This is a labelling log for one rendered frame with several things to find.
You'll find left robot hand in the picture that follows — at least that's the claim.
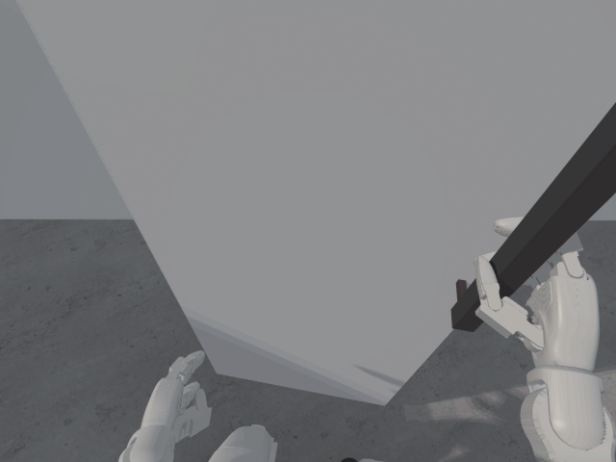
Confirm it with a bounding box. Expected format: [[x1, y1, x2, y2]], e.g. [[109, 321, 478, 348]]
[[141, 350, 212, 444]]

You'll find fridge door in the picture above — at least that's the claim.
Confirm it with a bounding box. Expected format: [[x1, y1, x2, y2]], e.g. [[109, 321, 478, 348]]
[[16, 0, 616, 406]]

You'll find robot right forearm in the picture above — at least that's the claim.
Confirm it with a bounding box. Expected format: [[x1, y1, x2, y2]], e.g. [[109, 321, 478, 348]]
[[521, 365, 616, 462]]

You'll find robot left forearm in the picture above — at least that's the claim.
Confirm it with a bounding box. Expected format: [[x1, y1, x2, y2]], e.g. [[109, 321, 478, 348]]
[[118, 424, 175, 462]]

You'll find right robot hand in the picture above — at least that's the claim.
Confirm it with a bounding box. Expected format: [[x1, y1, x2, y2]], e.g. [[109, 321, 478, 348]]
[[474, 217, 600, 372]]

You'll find handle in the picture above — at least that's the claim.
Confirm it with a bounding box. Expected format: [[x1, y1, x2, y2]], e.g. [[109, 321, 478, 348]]
[[451, 103, 616, 332]]

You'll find left robot thigh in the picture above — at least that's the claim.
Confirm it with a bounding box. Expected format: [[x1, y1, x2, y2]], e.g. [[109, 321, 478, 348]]
[[208, 426, 278, 462]]

